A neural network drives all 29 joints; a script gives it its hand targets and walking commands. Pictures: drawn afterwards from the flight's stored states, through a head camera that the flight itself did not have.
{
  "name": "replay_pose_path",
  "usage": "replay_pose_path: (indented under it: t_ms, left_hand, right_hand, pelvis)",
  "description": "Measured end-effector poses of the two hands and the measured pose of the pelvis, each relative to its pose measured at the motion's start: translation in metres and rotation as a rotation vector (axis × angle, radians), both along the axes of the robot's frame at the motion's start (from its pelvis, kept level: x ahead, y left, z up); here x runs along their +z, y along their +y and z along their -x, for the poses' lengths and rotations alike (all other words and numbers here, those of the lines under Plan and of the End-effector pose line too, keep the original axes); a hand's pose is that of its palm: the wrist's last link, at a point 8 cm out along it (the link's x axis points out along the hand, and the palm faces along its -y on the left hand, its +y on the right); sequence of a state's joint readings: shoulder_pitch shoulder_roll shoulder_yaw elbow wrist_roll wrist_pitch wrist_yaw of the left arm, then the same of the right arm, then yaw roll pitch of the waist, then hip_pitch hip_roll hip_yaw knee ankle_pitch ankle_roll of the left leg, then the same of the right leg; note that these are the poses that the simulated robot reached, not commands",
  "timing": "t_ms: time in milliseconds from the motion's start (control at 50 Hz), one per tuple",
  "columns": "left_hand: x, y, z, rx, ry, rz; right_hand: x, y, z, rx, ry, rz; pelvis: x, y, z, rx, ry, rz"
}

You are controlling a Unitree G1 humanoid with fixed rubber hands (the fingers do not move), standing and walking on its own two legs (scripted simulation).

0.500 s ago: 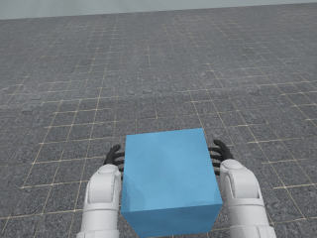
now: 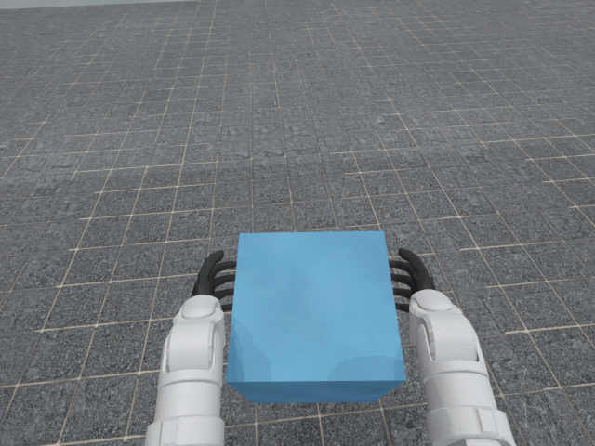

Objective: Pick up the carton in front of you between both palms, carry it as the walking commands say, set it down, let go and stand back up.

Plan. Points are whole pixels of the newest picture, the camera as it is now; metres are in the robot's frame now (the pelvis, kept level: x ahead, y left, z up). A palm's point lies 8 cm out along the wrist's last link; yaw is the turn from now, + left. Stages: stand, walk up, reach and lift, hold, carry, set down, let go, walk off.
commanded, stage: carry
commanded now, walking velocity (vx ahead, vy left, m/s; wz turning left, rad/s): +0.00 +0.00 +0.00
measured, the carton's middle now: (312, 325) +0.31 +0.00 -0.05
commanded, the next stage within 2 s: hold in 0.62 s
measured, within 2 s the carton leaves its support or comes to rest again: neither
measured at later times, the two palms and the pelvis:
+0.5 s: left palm (212, 307) +0.29 +0.14 +0.04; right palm (427, 304) +0.29 -0.15 +0.04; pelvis +0.00 -0.01 +0.00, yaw +0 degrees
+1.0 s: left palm (233, 295) +0.30 +0.11 +0.05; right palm (455, 320) +0.26 -0.18 +0.05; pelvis +0.00 +0.01 +0.01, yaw -8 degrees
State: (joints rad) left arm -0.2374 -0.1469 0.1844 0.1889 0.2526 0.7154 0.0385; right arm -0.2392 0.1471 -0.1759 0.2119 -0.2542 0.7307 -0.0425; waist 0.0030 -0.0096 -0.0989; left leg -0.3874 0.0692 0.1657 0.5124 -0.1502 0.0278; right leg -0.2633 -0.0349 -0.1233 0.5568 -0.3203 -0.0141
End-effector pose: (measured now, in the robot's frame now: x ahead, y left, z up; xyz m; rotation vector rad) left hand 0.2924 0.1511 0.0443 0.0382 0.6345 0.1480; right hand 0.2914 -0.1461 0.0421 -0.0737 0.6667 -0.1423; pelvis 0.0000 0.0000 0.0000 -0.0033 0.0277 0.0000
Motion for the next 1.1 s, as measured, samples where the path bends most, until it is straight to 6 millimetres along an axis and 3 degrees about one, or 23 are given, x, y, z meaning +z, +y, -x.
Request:
replay_pose_path:
  t_ms: [160,720,920,1100]
  left_hand:
    - [-0.005,-0.003,0.004,-0.01,0.042,-0.017]
    - [-0.004,-0.011,0.005,-0.008,0.032,-0.007]
    - [0.001,-0.041,-0.007,-0.162,0.026,-0.002]
    - [0.004,-0.025,-0.015,-0.137,0.017,0.022]
  right_hand:
    - [-0.009,-0.003,0.007,0.0,0.041,-0.008]
    - [-0.006,-0.012,0.007,0.0,0.027,-0.006]
    - [-0.001,-0.039,0.033,-0.141,0.027,0.005]
    - [0.007,-0.024,0.027,-0.129,0.016,0.0]
  pelvis:
    - [0.0,-0.002,-0.002,0.002,-0.006,-0.001]
    - [0.004,-0.01,0.0,-0.031,-0.059,-0.013]
    - [0.009,0.0,0.002,-0.104,-0.142,0.001]
    - [0.009,0.014,0.001,-0.144,-0.157,0.005]
